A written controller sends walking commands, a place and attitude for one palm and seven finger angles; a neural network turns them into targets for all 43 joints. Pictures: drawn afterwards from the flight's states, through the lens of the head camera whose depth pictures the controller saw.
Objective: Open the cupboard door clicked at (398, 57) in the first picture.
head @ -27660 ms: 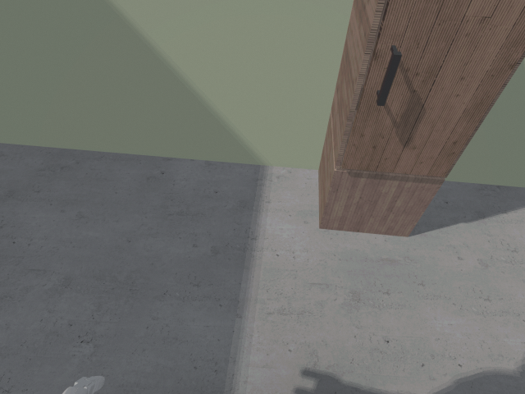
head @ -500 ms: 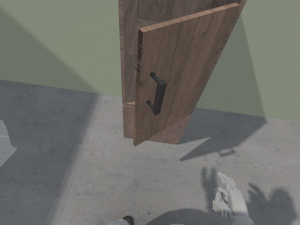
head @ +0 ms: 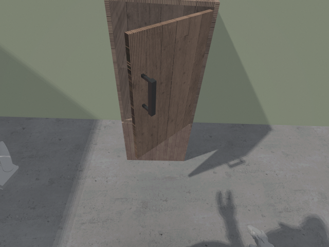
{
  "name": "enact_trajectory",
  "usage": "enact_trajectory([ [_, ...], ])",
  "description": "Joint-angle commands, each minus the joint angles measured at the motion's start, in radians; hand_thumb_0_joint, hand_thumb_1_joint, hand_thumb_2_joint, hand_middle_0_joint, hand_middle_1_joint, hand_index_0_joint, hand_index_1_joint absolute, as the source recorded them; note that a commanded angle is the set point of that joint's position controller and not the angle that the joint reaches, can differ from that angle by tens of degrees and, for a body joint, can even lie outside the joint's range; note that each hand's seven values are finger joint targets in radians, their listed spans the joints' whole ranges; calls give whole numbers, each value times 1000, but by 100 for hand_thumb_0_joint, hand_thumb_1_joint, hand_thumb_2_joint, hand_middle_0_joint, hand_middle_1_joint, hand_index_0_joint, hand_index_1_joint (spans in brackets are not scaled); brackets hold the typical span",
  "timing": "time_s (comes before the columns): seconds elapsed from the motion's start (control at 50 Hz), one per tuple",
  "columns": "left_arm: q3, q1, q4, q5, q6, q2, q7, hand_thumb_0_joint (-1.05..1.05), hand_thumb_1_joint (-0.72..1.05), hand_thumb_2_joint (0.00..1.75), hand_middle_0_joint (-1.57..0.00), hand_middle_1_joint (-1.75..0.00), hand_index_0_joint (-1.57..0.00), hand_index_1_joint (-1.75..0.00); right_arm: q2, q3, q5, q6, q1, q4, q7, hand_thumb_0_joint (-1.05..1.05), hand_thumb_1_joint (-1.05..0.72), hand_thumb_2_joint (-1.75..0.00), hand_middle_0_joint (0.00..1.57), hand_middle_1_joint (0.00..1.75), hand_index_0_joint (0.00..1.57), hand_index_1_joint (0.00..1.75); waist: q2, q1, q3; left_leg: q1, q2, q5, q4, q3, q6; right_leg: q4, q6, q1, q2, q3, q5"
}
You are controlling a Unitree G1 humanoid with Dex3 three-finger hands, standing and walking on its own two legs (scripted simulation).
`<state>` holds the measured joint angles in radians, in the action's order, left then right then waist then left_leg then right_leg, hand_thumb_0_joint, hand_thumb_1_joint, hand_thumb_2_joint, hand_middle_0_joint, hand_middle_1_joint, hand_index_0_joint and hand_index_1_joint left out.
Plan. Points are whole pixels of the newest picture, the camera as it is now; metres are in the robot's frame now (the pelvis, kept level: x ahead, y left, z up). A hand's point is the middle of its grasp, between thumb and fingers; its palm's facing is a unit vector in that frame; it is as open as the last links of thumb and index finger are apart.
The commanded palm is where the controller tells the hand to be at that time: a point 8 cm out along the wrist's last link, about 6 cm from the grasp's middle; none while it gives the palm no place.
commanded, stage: stop stepping back and stand still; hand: left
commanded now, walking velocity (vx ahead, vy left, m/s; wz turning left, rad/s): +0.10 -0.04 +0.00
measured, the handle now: (148, 95) +0.59 +0.07 +0.04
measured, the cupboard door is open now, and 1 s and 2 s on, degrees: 41 41 41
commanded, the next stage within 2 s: let the arm hang, fingers relaxed in 0.30 s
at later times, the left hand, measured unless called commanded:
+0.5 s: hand (41, 214) +0.18 +0.26 +0.04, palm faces +0.22 -0.84 -0.49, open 7.4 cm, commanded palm none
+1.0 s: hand out of the picture -0.15 +0.23 -0.15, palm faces +0.11 -0.97 -0.24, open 7.3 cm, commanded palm none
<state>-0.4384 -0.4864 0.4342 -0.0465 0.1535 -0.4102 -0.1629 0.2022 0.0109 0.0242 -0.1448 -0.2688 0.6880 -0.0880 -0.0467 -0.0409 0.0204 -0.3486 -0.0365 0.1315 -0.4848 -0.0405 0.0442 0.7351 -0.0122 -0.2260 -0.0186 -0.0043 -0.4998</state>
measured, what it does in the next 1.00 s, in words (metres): steps on the spot: left foot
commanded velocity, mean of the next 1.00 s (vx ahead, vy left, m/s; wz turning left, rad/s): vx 0.02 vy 0.02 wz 0.00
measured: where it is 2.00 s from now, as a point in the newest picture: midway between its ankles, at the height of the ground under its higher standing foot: outside the picture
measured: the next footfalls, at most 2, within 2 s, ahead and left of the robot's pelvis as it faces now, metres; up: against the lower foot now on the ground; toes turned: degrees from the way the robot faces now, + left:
left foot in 0.38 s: +0.04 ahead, +0.14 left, +0.00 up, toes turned +4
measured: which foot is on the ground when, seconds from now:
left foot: down 0.00-0.10, up 0.12-0.36, down 0.38-1.00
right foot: down 0.00-1.00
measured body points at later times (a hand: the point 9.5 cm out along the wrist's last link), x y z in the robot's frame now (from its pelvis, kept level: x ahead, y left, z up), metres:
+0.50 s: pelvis -0.03 +0.00 +0.00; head -0.02 -0.02 +0.45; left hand +0.17 +0.30 +0.07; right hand +0.15 -0.26 -0.11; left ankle +0.00 +0.14 -0.73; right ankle -0.04 -0.08 -0.73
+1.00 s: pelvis -0.04 +0.04 +0.01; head -0.02 +0.04 +0.46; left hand -0.15 +0.28 -0.14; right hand -0.04 -0.18 -0.15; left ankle +0.00 +0.14 -0.73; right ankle -0.04 -0.08 -0.73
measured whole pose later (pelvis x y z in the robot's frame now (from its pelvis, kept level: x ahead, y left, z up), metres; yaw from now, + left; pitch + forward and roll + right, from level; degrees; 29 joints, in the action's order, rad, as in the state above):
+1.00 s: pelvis -0.04 +0.04 +0.01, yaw +4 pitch -1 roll +0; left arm -0.02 -0.38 -1.19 0.01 -0.03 -0.20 -0.01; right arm 0.16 0.00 0.02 0.03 -0.27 1.12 -0.02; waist 0.01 0.02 -0.07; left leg -0.26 -0.03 0.13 -0.40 -0.02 0.04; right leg 0.42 0.00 -0.17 0.05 -0.12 -0.23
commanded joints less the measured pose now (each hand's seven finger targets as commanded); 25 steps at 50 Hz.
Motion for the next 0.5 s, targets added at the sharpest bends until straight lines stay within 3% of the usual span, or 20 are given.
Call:
enact_trajectory([
  [0.0,-112,-123,303,6,82,-191,-14,0,90,90,-20,-30,-20,-30,133,-39,-1,-70,143,-196,6,0,-90,-90,20,30,20,30,287,50,58,-89,197,459,366,224,9,-159,-14,162,-29,-97,12],
  [0.02,-134,-152,287,6,78,-212,-13,0,90,90,-20,-30,-20,-30,140,-43,-1,-58,147,-202,3,0,-90,-90,20,30,20,30,275,50,51,-142,159,468,307,177,-15,-246,-25,219,-24,-100,38],
  [0.04,-128,-165,262,10,76,-201,-8,0,90,90,-20,-30,-20,-30,128,-44,2,-41,146,-207,3,0,-90,-90,20,30,20,30,186,47,31,-190,106,432,155,115,-32,-360,-49,220,25,-31,27],
  [0.06,-148,-164,235,12,77,-224,-4,0,90,90,-20,-30,-20,-30,117,-52,2,-22,137,-209,6,0,-90,-90,20,30,20,30,-28,43,27,-181,44,316,-168,46,-45,-508,-120,106,195,222,-89],
  [0.08,-159,-88,258,0,79,-241,-4,0,90,90,-20,-30,-20,-30,123,-56,-6,-16,137,-200,9,0,-90,-90,20,30,20,30,-183,53,-4,-238,19,254,-444,40,-54,-633,-190,-27,381,480,-190],
  [0.1,-154,-26,246,-3,93,-223,-5,0,90,90,-20,-30,-20,-30,131,-60,-4,-28,105,-174,9,0,-90,-90,20,30,20,30,-110,21,-25,-252,38,202,-581,65,-62,-620,-186,-70,374,447,-98],
  [0.12,-144,22,215,-1,102,-216,-4,0,90,90,-20,-30,-20,-30,130,-55,-5,-35,90,-159,12,0,-90,-90,20,30,20,30,-26,5,-8,-238,64,203,-589,77,-62,-587,-174,-85,354,375,-82],
  [0.14,-135,9,151,1,109,-199,-2,0,90,90,-20,-30,-20,-30,119,-52,-11,-39,87,-157,6,0,-90,-90,20,30,20,30,4,7,-41,-235,86,161,-550,69,-61,-555,-161,-74,319,301,37],
  [0.16,-116,10,96,8,116,-184,1,0,90,90,-20,-30,-20,-30,116,-44,-15,-42,90,-150,2,0,-90,-90,20,30,20,30,-2,8,-44,-217,89,136,-494,45,-59,-525,-140,-50,290,230,176],
  [0.2,-76,62,71,21,125,-161,3,0,90,90,-20,-30,-20,-30,117,-42,-18,-55,105,-148,-4,0,-90,-90,20,30,20,30,-24,25,-40,-141,81,133,-346,2,-41,-480,-105,-15,271,154,374],
  [0.26,-55,55,91,23,126,-147,-2,0,90,90,-20,-30,-20,-30,113,-39,-16,-74,134,-159,-8,0,-90,-90,20,30,20,30,-62,59,-7,-34,52,143,-137,-44,-18,-428,-60,63,247,142,527],
  [0.3,-64,43,137,19,123,-153,-4,0,90,90,-20,-30,-20,-30,115,-42,-14,-74,126,-166,0,0,-90,-90,20,30,20,30,-85,56,20,52,45,65,-13,-40,-10,-387,-18,89,222,115,621],
  [0.36,-82,22,220,14,126,-174,-4,0,90,90,-20,-30,-20,-30,140,-61,-20,-64,142,-189,4,0,-90,-90,20,30,20,30,4,64,66,180,112,-173,54,18,4,-327,44,81,151,83,653],
  [0.38,316,38,-581,114,-36,-37,137,0,90,90,-20,-30,-20,-30,343,-110,-6,-64,160,45,92,0,-90,-90,20,30,20,30,44,14,1,95,151,-428,-152,92,13,-162,-1,-58,196,12,822],
  [0.4,307,20,-577,92,-122,22,155,0,90,90,-20,-30,-20,-30,264,-111,-17,16,80,4,91,0,-90,-90,20,30,20,30,55,33,94,139,142,-422,-150,82,7,-174,-25,-23,162,48,798],
  [0.42,318,58,-614,97,-131,40,158,0,90,90,-20,-30,-20,-30,223,-99,-10,35,59,7,89,0,-90,-90,20,30,20,30,-1,38,121,105,138,-411,-164,86,11,-159,-30,9,157,27,778],
  [0.46,326,137,-713,89,-134,1,164,0,90,90,-20,-30,-20,-30,213,-76,-9,81,65,-7,89,0,-90,-90,20,30,20,30,-149,43,109,53,106,-230,-151,83,3,-195,-56,51,186,23,701],
  [0.48,331,176,-775,86,-135,-15,165,0,90,90,-20,-30,-20,-30,215,-71,-7,95,81,2,88,0,-90,-90,20,30,20,30,-188,42,89,40,91,-152,-137,79,-4,-221,-65,48,201,25,644],
])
